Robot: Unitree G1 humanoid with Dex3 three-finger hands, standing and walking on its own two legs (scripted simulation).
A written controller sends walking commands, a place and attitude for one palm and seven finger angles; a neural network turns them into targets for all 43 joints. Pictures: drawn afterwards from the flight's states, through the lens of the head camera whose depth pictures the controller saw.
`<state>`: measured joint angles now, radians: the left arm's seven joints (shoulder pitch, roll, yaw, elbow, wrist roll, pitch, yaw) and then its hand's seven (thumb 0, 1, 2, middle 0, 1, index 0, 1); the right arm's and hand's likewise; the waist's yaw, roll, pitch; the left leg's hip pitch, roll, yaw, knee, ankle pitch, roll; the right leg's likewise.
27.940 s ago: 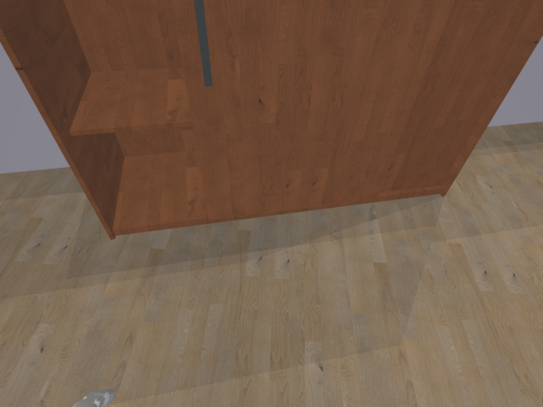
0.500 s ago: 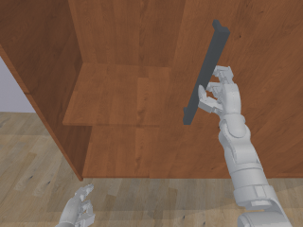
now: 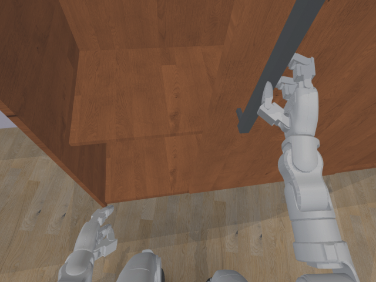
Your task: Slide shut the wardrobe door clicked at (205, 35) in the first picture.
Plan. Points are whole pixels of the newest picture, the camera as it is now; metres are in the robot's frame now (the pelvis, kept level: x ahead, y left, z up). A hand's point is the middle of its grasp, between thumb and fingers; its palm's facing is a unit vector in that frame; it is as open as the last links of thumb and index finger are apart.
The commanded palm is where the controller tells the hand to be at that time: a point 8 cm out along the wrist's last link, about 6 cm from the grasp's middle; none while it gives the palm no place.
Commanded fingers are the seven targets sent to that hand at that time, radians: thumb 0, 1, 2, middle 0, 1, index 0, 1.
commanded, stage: step sideways, sliding the door along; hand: right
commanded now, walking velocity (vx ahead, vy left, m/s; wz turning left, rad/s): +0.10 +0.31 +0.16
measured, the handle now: (263, 74) +0.46 -0.15 +0.15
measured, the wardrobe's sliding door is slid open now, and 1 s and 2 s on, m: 0.42 0.30 0.07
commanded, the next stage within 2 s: none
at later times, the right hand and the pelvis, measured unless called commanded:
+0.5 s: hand (233, 108) +0.39 -0.08 +0.14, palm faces +0.32 +0.93 -0.16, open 7.6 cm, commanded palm +0.35 -0.06 +0.15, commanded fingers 0.00 -0.90 -0.90 0.45 1.40 0.45 1.40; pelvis +0.03 +0.10 +0.00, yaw -2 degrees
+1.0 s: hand (188, 111) +0.38 +0.00 +0.14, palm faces +0.36 +0.93 -0.11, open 7.5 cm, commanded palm +0.34 +0.02 +0.15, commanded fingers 0.00 -0.90 -0.90 0.45 1.40 0.45 1.40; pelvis +0.03 +0.19 +0.00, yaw +4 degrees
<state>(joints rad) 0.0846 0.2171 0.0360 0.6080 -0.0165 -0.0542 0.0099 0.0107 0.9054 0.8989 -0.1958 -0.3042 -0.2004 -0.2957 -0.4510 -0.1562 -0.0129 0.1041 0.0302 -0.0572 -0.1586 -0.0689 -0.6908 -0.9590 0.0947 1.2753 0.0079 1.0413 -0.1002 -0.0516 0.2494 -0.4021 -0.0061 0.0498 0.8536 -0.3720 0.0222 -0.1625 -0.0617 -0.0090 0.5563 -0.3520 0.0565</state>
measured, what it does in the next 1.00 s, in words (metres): steps to the left: left foot, then right foot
